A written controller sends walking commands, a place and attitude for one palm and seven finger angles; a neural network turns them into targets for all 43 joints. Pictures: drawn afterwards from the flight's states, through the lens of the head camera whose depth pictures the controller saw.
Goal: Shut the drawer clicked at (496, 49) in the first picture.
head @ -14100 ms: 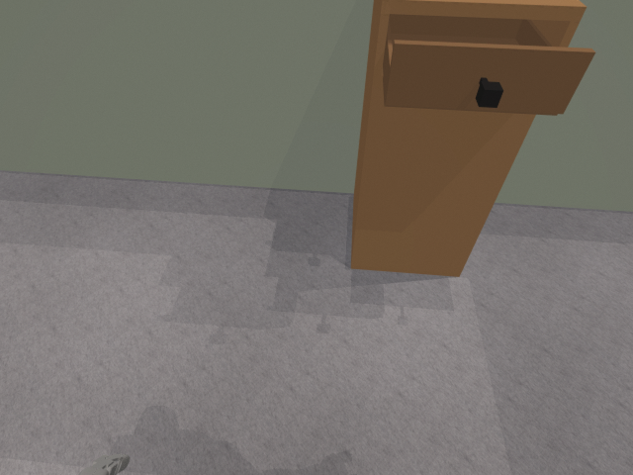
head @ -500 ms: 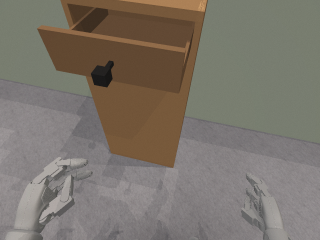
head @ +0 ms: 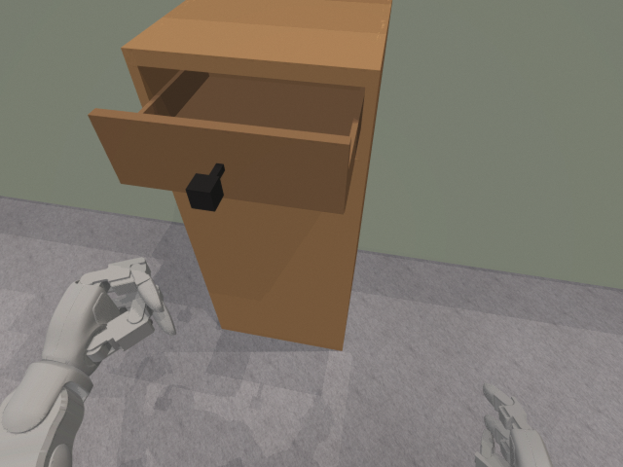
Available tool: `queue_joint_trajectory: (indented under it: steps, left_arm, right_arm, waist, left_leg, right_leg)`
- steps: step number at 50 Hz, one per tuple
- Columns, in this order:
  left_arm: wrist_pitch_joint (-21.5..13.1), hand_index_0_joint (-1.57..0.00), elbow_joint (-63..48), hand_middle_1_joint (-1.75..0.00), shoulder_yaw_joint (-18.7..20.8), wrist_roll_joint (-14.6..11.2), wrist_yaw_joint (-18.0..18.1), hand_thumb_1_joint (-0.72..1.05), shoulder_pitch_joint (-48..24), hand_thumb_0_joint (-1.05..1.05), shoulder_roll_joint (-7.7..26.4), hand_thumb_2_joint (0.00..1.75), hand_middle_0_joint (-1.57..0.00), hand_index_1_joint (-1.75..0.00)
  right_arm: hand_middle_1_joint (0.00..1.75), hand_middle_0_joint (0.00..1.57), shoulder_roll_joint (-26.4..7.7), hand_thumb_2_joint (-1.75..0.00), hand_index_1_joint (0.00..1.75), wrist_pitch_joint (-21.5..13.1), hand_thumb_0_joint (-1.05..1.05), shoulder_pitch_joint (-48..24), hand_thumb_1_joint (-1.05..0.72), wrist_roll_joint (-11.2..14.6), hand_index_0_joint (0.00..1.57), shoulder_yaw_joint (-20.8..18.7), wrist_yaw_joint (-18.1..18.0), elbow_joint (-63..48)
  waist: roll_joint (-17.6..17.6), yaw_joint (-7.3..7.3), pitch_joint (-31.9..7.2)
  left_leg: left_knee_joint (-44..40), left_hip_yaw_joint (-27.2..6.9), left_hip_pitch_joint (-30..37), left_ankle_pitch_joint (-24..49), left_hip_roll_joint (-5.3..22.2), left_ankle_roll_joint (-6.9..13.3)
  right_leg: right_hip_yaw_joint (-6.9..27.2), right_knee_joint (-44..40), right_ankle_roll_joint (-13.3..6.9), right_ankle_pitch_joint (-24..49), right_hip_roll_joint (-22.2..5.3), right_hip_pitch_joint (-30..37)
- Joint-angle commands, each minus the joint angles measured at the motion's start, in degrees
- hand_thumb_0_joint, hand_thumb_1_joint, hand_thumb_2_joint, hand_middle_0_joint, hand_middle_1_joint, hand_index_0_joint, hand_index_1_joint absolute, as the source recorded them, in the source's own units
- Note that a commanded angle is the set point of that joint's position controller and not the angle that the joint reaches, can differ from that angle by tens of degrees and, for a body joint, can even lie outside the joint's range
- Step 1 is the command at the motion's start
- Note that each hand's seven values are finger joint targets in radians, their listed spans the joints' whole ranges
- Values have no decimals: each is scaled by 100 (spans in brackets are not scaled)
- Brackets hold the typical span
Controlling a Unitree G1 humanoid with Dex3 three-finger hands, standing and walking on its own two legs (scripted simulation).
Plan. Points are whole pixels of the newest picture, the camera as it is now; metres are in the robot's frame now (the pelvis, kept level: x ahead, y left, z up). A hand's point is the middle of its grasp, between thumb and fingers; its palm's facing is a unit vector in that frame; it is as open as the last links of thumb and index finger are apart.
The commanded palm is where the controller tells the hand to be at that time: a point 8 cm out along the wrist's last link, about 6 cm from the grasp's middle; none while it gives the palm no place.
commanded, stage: raise the hand and make a fist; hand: left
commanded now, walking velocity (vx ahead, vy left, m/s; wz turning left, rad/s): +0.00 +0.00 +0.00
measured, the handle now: (210, 183) +0.46 +0.19 +0.12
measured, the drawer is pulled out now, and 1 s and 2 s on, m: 0.16 0.16 0.16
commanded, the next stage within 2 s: bring the fist close to the handle in 0.84 s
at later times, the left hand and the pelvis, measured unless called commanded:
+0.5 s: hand (137, 216) +0.29 +0.20 +0.22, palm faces -0.07 -0.99 -0.11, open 3.3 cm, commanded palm +0.25 +0.24 +0.22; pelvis +0.00 +0.01 +0.01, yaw +0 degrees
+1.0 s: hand (146, 227) +0.28 +0.19 +0.22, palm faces -0.04 -0.99 -0.11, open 3.3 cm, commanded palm +0.25 +0.24 +0.21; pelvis -0.01 -0.02 +0.01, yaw +0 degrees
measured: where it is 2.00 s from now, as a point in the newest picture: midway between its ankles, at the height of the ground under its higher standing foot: outside the picture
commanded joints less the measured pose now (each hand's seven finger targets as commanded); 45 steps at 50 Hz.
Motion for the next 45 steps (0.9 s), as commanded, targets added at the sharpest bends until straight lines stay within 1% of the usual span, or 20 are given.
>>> queue_joint_trajectory:
  steps: [1,2,4,6,7,12,13,15,18,21,24,25,26,28,30,32,35,37,40,45]
  left_arm:
    - [-129,-128,-1549,-147,400,-19,161,90,-1717,0,1063,90,-128,-147]
    - [-28,-130,-1592,-149,160,8,152,90,-1750,0,809,90,-130,-149]
    - [231,-134,-1538,-153,127,69,200,90,-1853,0,807,90,-134,-153]
    - [530,-138,-1466,-158,315,104,218,90,-1921,0,976,90,-138,-158]
    - [696,-140,-1514,-160,231,99,214,90,-1897,0,832,90,-140,-160]
    - [1324,-140,-1588,-160,371,146,371,90,-2731,0,1005,90,-140,-160]
    - [1412,-140,-1588,-160,269,154,382,90,-2972,0,918,90,-140,-160]
    - [1559,-140,-1503,-160,456,175,421,90,-3366,0,1196,90,-140,-160]
    - [1701,-140,-1553,-160,313,172,394,90,-3743,0,1053,90,-140,-160]
    - [1888,-140,-1308,-160,492,153,332,90,-4058,0,1275,90,-140,-160]
    - [2123,-140,-941,-160,575,77,233,90,-3540,0,1149,90,-140,-160]
    - [2202,-140,-819,-160,759,43,202,90,-3224,0,1257,90,-140,-160]
    - [2253,-140,-911,-160,656,25,158,90,-3175,0,1160,90,-140,-160]
    - [2239,-140,-1340,-160,670,16,159,90,-3162,0,1157,90,-140,-160]
    - [2164,-140,-1640,-160,938,2,202,90,-3008,0,1431,90,-140,-160]
    - [2010,-140,-2013,-160,832,8,255,90,-3254,0,1366,90,-140,-160]
    - [1905,-140,-1836,-160,1036,26,369,90,-3404,0,1620,90,-140,-160]
    - [1884,-140,-1709,-160,800,58,404,90,-3654,0,1416,90,-140,-160]
    - [1932,-140,-1156,-160,805,81,373,90,-3834,0,1522,90,-140,-160]
    - [1863,-140,-915,-160,785,68,175,90,-4046,0,1620,90,-140,-160]
  right_arm:
    - [30,20,-472,-90,30,-432,0,-720,-90,15,20,-139,-25,-908]
    - [30,20,-434,-90,30,-432,0,-763,-90,26,20,-115,-13,-925]
    - [30,20,-437,-90,30,-398,0,-812,-90,28,20,-87,-4,-900]
    - [30,20,-448,-90,30,-277,0,-844,-90,37,20,-83,27,-893]
    - [30,20,-419,-90,30,-229,0,-930,-90,39,20,-53,50,-942]
    - [30,20,-391,-90,30,87,0,-1161,-90,80,20,19,95,-928]
    - [30,20,-370,-90,30,132,0,-1210,-90,83,20,31,84,-930]
    - [30,20,-385,-90,30,223,0,-1282,-90,86,20,57,56,-906]
    - [30,20,-335,-90,30,277,0,-1390,-90,97,20,92,55,-915]
    - [30,20,-364,-90,30,377,0,-1481,-90,101,20,108,43,-860]
    - [30,20,-369,-90,30,482,0,-1533,-90,121,20,103,76,-865]
    - [30,20,-387,-90,30,534,0,-1546,-90,136,20,76,110,-886]
    - [30,20,-399,-90,30,580,0,-1588,-90,147,20,79,129,-917]
    - [30,20,-379,-90,30,594,0,-1656,-90,150,20,43,152,-1022]
    - [30,20,-378,-90,30,591,0,-1673,-90,130,20,32,167,-1077]
    - [30,20,-343,-90,30,568,0,-1674,-90,133,20,36,148,-1076]
    - [30,20,-374,-90,30,532,0,-1596,-90,116,20,21,73,-951]
    - [30,20,-359,-90,30,506,0,-1607,-90,132,20,30,20,-919]
    - [30,20,-414,-90,30,524,0,-1595,-90,152,20,28,-54,-816]
    - [30,20,-415,-90,30,496,0,-1629,-90,178,20,33,-75,-857]
  waist:
    - [312,27,-853]
    - [346,23,-758]
    - [342,60,-675]
    - [66,120,-672]
    - [177,152,-643]
    - [116,113,-559]
    - [149,84,-614]
    - [155,110,-676]
    - [321,98,-963]
    - [-25,110,-975]
    - [-14,157,-1000]
    - [-215,229,-964]
    - [-158,190,-906]
    - [-97,195,-1112]
    - [-174,263,-1192]
    - [28,184,-1186]
    - [-8,165,-940]
    - [254,95,-801]
    - [46,49,-528]
    - [7,48,-867]
  left_leg:
    - [-1012,-365,94,1983,157,-156]
    - [-1082,-383,193,2079,170,-187]
    - [-1190,-422,270,2236,192,-245]
    - [-1266,-405,308,2433,200,-269]
    - [-1302,-402,356,2586,199,-293]
    - [-1492,-436,476,2457,233,-355]
    - [-1506,-444,564,2432,224,-348]
    - [-1534,-430,640,2376,206,-334]
    - [-1548,-448,860,2681,200,-369]
    - [-1591,-434,841,2681,183,-331]
    - [-1527,-362,812,2892,150,-336]
    - [-1511,-342,745,2910,148,-326]
    - [-1504,-293,671,2874,138,-300]
    - [-1453,-270,771,2935,139,-268]
    - [-1419,-248,778,3006,136,-250]
    - [-1435,-225,816,2880,137,-222]
    - [-1475,-216,773,2459,125,-174]
    - [-1518,-223,773,2246,113,-161]
    - [-1534,-222,652,1772,91,-103]
    - [-1461,-209,661,1742,74,-72]
  right_leg:
    - [220,-510,19,1141,-37,1187]
    - [175,-515,14,1207,-29,1150]
    - [130,-552,3,1306,-33,1174]
    - [132,-604,-1,1472,-20,1336]
    - [128,-601,-12,1574,-27,1349]
    - [107,-742,-15,1330,-9,1314]
    - [117,-762,-13,1286,-13,1285]
    - [168,-834,-30,1244,6,1364]
    - [153,-809,-36,1433,-33,1451]
    - [161,-868,-38,1537,-42,1578]
    - [152,-816,-37,1806,-71,1630]
    - [178,-848,-46,1900,-50,1714]
    - [172,-830,-32,1949,-84,1701]
    - [179,-785,-12,2018,-91,1716]
    - [230,-804,-4,2134,-70,1835]
    - [213,-821,10,2029,-86,1752]
    - [270,-974,24,1669,-49,1648]
    - [269,-1016,19,1436,-77,1526]
    - [383,-1194,42,958,-76,1435]
    - [490,-1172,62,976,-124,1692]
